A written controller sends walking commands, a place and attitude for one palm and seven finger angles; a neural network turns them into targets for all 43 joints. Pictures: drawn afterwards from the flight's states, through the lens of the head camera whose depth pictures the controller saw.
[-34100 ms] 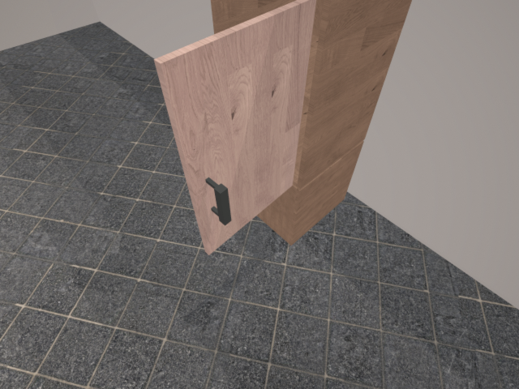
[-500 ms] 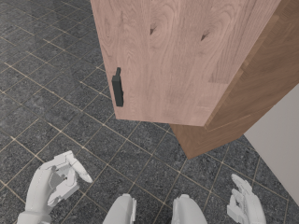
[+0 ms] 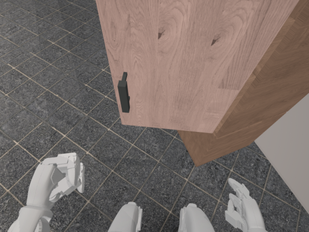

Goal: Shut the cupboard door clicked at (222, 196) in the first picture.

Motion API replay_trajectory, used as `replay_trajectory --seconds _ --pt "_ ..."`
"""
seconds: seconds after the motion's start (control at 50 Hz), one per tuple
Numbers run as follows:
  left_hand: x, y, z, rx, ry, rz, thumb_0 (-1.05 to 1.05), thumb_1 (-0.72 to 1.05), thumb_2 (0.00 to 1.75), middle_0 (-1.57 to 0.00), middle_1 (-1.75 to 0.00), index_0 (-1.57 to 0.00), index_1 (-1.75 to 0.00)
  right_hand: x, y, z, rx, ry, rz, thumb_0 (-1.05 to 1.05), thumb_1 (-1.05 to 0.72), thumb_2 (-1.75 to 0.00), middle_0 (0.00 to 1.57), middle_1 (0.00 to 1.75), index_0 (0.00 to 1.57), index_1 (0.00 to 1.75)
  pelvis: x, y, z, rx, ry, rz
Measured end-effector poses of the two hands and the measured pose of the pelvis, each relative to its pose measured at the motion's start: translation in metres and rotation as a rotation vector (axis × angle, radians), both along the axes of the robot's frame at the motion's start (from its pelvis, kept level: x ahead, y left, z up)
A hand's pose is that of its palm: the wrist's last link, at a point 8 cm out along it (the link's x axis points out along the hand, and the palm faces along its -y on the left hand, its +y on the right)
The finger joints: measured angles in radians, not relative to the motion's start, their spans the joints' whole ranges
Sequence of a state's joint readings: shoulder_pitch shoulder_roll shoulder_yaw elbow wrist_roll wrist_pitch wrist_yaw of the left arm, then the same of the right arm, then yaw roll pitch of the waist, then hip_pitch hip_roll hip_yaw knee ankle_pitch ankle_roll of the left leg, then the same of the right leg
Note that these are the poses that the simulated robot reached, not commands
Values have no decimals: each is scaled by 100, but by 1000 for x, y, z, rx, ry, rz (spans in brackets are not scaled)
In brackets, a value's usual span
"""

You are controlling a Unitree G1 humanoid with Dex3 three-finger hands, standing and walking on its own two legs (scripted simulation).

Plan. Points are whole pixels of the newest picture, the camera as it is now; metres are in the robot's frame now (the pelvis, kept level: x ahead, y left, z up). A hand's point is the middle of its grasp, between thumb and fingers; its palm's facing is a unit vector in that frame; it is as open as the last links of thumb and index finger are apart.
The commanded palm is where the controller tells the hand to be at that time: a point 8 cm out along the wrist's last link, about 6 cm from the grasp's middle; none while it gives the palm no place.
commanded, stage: raise the hand and make a fist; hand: left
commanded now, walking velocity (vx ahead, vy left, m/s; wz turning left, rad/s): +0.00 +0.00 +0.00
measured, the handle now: (125, 92) +0.49 +0.14 +0.02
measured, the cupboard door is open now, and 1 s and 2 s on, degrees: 63 63 63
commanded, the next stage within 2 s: bring the fist close to the handle in 0.36 s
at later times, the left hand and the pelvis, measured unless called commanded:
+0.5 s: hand (84, 180) +0.22 +0.18 +0.04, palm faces -0.03 -1.00 -0.02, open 3.1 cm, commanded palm +0.21 +0.23 +0.05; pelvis +0.00 -0.01 +0.00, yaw +0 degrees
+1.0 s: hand (114, 149) +0.30 +0.13 +0.03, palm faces -0.07 -1.00 -0.02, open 3.1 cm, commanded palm +0.30 +0.18 +0.03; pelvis +0.00 -0.01 +0.00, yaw +0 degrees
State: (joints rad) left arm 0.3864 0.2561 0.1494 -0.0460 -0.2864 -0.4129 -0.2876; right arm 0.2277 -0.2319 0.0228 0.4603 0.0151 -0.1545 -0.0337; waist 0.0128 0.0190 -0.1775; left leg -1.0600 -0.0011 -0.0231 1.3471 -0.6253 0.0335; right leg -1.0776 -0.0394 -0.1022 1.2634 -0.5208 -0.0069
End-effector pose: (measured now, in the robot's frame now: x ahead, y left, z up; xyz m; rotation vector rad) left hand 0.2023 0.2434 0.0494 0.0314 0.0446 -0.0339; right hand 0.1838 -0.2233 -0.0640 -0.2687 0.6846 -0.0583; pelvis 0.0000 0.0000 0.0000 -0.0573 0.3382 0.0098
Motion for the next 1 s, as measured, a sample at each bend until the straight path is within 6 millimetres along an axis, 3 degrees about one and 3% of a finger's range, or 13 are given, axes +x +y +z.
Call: replay_trajectory --seconds 0.26,0.56,0.72,1.0 --pt "4 -8 -1 -5 5 4 1 90 90 -130 -150 -130 -150 -8 -21 0 -19 19 -48 1 -90 -90 20 30 20 30 3 -6 1 11 4 -7" --pt "6 -14 -3 -9 -7 2 1 90 90 -130 -150 -130 -150 1 -16 -2 -7 2 -21 1 -90 -90 20 30 20 30 2 -9 -1 10 5 -1" --pt "35 -33 -11 -26 -32 -41 1 90 90 -130 -150 -131 -150 -4 -16 -11 -11 22 -10 1 -90 -90 20 30 21 30 -2 -8 -7 10 18 0" --pt "85 -59 -17 -16 -33 -40 1 90 90 -130 -150 -130 -150 -34 -21 -22 0 140 -42 1 -90 -90 20 30 20 30 -4 -7 -3 22 28 -5"
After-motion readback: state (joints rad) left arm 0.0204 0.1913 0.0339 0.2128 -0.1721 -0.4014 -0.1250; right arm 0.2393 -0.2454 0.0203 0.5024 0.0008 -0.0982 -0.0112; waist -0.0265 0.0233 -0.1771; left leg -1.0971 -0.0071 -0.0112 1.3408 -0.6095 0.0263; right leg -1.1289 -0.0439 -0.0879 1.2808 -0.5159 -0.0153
